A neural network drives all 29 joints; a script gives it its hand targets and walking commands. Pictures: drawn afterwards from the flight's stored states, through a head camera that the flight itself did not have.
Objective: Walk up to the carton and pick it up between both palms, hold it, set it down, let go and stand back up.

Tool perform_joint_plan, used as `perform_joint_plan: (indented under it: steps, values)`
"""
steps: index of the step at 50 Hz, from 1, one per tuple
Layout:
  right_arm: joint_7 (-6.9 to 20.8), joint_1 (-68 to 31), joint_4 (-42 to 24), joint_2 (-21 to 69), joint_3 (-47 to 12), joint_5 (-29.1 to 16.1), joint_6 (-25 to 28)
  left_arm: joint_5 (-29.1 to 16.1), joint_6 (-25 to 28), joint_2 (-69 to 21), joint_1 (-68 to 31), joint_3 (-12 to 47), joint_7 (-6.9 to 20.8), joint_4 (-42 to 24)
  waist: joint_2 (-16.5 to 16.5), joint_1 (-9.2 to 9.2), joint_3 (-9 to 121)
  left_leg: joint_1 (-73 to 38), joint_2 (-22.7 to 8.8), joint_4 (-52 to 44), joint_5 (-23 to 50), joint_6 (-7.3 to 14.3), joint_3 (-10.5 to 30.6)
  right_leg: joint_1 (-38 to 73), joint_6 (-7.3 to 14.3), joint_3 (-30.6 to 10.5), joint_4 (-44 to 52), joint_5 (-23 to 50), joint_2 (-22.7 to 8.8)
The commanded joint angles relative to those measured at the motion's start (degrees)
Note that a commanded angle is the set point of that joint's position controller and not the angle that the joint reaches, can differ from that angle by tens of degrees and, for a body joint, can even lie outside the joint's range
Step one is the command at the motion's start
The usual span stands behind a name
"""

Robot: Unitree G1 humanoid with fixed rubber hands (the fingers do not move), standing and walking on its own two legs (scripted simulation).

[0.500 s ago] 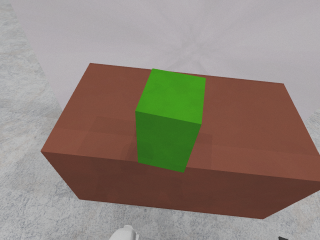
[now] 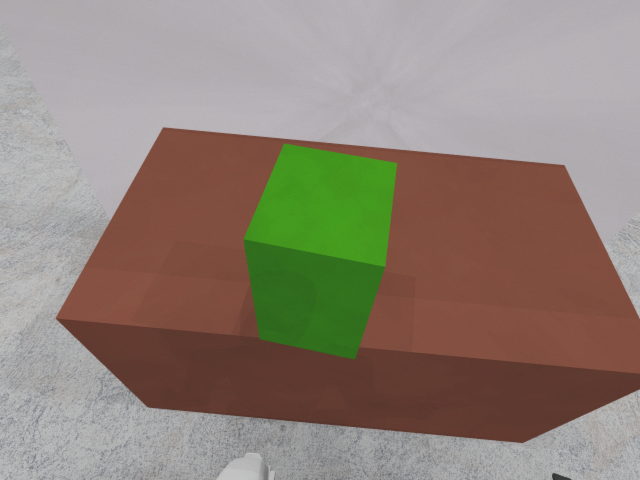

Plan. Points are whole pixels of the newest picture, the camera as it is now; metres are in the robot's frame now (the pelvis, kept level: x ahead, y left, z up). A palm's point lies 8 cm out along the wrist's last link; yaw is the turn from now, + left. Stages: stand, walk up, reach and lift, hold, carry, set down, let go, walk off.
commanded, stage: walk up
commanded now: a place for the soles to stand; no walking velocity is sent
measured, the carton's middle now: (322, 259) +0.45 +0.00 -0.04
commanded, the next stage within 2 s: reach and lift in 1.52 s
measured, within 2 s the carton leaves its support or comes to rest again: neither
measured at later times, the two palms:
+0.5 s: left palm out of the picture +0.11 +0.30 -0.10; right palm out of the picture +0.09 -0.33 -0.06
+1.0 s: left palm out of the picture +0.13 +0.32 -0.10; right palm out of the picture +0.13 -0.31 -0.06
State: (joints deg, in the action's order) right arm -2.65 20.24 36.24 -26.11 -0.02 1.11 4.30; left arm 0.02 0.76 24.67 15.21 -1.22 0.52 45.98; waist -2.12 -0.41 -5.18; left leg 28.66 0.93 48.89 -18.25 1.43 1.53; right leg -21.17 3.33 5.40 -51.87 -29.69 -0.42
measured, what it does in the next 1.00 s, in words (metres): stands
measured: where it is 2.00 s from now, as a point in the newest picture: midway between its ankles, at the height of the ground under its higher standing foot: outside the picture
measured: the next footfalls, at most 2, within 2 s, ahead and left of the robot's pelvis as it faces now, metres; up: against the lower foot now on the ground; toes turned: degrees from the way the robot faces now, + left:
none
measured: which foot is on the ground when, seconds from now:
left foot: down 0.00-1.00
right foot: down 0.00-1.00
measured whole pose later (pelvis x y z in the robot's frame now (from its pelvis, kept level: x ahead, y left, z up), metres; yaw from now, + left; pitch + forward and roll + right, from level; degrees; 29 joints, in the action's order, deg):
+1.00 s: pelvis +0.03 +0.01 -0.01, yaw +0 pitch -2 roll -1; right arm -2.3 19.7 36.4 -26.0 0.0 1.1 4.0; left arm 0.0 2.9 24.7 11.7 -1.2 0.5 46.8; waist -1.0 -0.4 -3.4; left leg 29.6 0.1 54.1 -22.5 1.1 2.2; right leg -20.9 1.8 5.5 -52.8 -30.5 -1.6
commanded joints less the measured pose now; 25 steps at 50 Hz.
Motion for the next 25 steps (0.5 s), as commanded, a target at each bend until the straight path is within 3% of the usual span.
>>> perform_joint_plan:
  steps: [1, 2, 3, 4, 5, 7, 8, 9, 10, 11, 12, 13, 14, 16, 18, 19, 20, 21, 22, 23, 24, 25]
  values:
    - [-2.00, 8.75, 3.72, -17.66, 6.74, -0.14, 1.50, 0.34, -0.52, 10.61, -5.17, -4.25, -0.76, -6.56, 11.88, 4.14, 13.81, -24.24, -22.36, -18.65, 18.93, 20.42, 38.25, -15.55, -4.29, -7.09, -15.34, -7.74, 0.34]
    - [-1.91, 6.90, 3.11, -17.85, 6.86, -0.14, 1.16, 0.87, -1.36, 11.67, -6.36, -4.42, -0.79, -6.15, 8.74, 3.41, 9.17, -15.09, -22.95, -21.74, 3.91, 19.68, 39.42, -13.68, -3.07, -9.83, -15.73, -13.78, -1.53]
    - [-2.20, 3.14, 2.22, -17.97, 6.89, 0.30, 0.77, 1.07, -1.43, 12.06, -5.57, -4.83, -0.23, -5.05, 7.63, 1.68, 4.37, -8.38, -21.50, -24.09, -9.27, 18.31, 37.92, -12.99, -1.90, -9.47, -14.33, -11.81, -2.01]
    - [-2.20, -1.09, 1.49, -17.91, 6.69, 0.89, 0.52, 1.25, -1.28, 12.27, -4.27, -5.16, 0.15, -3.35, 8.46, 0.49, 0.46, -3.03, -19.49, -24.77, -17.19, 15.87, 34.90, -11.17, -1.39, -9.55, -8.95, -9.99, -3.00]
    - [-2.09, -4.15, 1.35, -17.02, 6.12, 1.13, 0.24, 1.42, -1.07, 11.94, -2.08, -5.46, 0.59, -1.67, 9.17, -0.86, -0.70, 1.47, -17.49, -24.63, -21.02, 13.37, 32.08, -6.99, -0.69, -8.32, -3.09, -7.41, -2.63]
    - [-1.46, -8.08, 1.07, -15.62, 4.90, 1.22, -0.08, 1.36, -0.45, 11.58, 3.48, -6.24, 1.02, 1.32, 10.94, -4.39, 0.64, 11.42, -13.84, -21.38, -21.32, 10.00, 26.16, 7.09, -0.69, -7.10, 7.05, 1.99, -2.16]
    - [-1.23, -7.30, 1.37, -13.18, 4.31, 1.13, -0.36, 2.09, 0.12, 12.67, 4.91, -6.76, 0.85, 2.20, 3.96, -5.21, 0.63, 14.69, -8.81, -11.92, -21.33, 6.55, 17.97, 11.66, -0.15, -11.38, 18.67, -3.36, -3.42]
    - [-1.11, -5.34, 1.15, -9.48, 3.62, 0.16, -0.37, 3.12, 1.17, 17.32, 6.06, -7.48, 0.26, 1.62, -10.22, -5.45, 2.38, 20.23, -1.41, 8.16, -12.63, 1.71, 5.99, 15.44, 1.87, -29.41, 30.52, -10.15, -13.83]
    - [-1.42, -6.55, 1.69, -9.90, 3.77, 0.04, -0.56, 2.73, 1.37, 18.08, -0.27, -7.05, -0.16, -0.79, -5.04, -4.10, -2.40, 21.64, 1.24, 12.73, -13.26, -0.15, 1.37, 8.31, 2.34, -38.25, 36.73, -9.88, -21.64]
    - [-1.69, -6.49, 2.10, -13.17, 4.87, -0.09, -0.72, 2.20, 1.46, 18.92, -2.49, -7.24, -0.09, -2.32, -0.33, -3.00, -2.92, 15.87, -1.59, 11.82, -13.76, 0.15, 4.40, 4.73, 4.02, -36.88, 35.15, -1.82, -23.25]
    - [-1.41, -4.69, 3.04, -14.01, 5.16, -0.58, -0.50, 2.16, 1.71, 17.73, -4.42, -6.88, -0.35, -2.31, 0.56, -1.84, -2.98, 13.76, -2.79, 9.99, -13.64, 0.11, 2.52, 5.47, 4.38, -31.68, 31.02, 6.82, -21.21]
    - [-1.10, -4.00, 3.23, -13.17, 5.09, -0.93, -0.33, 2.27, 1.77, 16.51, -3.68, -6.27, -0.46, -2.21, -0.77, -1.23, -2.57, 12.03, -3.51, 8.68, -12.87, 0.04, 0.06, 7.48, 3.89, -27.17, 26.76, 18.40, -18.90]
    - [-1.00, -3.06, 3.05, -12.42, 4.97, -0.95, -0.09, 2.43, 1.84, 15.95, -3.42, -6.00, -0.64, -2.91, -5.75, -1.19, 0.11, 10.24, -3.41, 7.47, -12.11, 0.53, -0.85, 9.64, 4.33, -23.90, 22.69, 29.41, -17.66]
    - [-0.95, -1.33, 2.97, -10.70, 4.59, -0.98, 0.29, 1.82, 1.54, 15.54, -2.57, -5.84, -0.62, -3.63, -7.10, -0.80, 4.00, 3.99, -2.04, 3.02, -9.00, 1.24, -4.29, 10.88, 4.45, -18.85, 17.22, 43.23, -16.37]
    - [-1.11, 2.06, 4.31, -10.35, 4.84, -0.92, 1.08, 1.17, 0.79, 14.19, -5.73, -5.10, -0.50, -5.21, -1.72, 1.83, 6.41, -9.34, -1.54, -6.76, 5.82, 2.39, -5.61, 3.71, 2.49, -11.25, 10.37, 40.24, -12.83]
    - [-1.60, 4.51, 4.80, -12.44, 5.58, -0.57, 1.50, 0.67, 0.70, 13.05, -7.69, -4.81, -0.39, -6.59, 1.84, 3.63, 7.80, -16.29, -3.50, -8.60, 13.42, 4.60, 0.59, -3.41, 0.31, -8.02, 2.30, 38.72, -9.43]
    - [-2.03, 6.88, 4.52, -16.89, 6.62, 0.18, 1.67, 0.67, 0.35, 10.37, -6.83, -4.01, -0.16, -6.82, 10.27, 3.82, 10.54, -19.35, -13.33, -13.67, 13.84, 10.73, 21.39, -10.06, -2.36, -4.27, -9.08, 26.14, -3.52]
    - [-0.57, 6.66, 2.72, -17.95, 7.26, 0.48, 1.20, -0.01, 1.12, 11.25, -4.38, -4.79, -0.19, -6.31, 15.04, 3.63, 13.58, -21.76, -18.02, -17.75, -1.31, 18.51, 34.86, -13.75, -3.97, -4.30, -11.99, -1.45, 0.98]
    - [0.19, 5.62, 2.14, -18.27, 7.26, 0.62, 0.72, 0.59, 0.97, 12.52, -4.50, -5.28, -0.22, -5.47, 15.08, 3.52, 9.53, -16.55, -19.69, -22.74, -16.23, 18.73, 39.57, -14.94, -2.98, -6.91, -10.70, -15.15, 0.23]
    - [0.35, 2.62, 1.09, -18.17, 7.25, 0.95, 0.23, 1.06, 1.34, 13.08, -3.83, -5.60, 0.00, -4.04, 13.94, 2.29, 4.06, -9.18, -19.42, -24.53, -25.33, 17.96, 39.64, -13.08, -2.14, -7.99, -7.22, -15.61, -1.22]
    - [0.35, -1.44, 0.07, -17.59, 6.70, 1.23, -0.25, 1.24, 1.91, 12.92, -0.63, -6.02, 0.18, -1.72, 12.67, -0.28, 0.94, -1.89, -17.62, -23.52, -28.84, 16.16, 36.34, -8.05, -0.85, -7.84, 0.97, -11.83, -1.27]
    - [0.52, -6.03, -0.74, -15.94, 6.10, 1.05, -0.78, 1.57, 2.75, 12.98, 4.35, -6.59, 0.19, 0.67, 9.34, -3.75, -0.95, 8.67, -14.41, -18.26, -28.37, 12.74, 29.94, 1.51, -0.36, -9.50, 9.62, -6.43, -2.46]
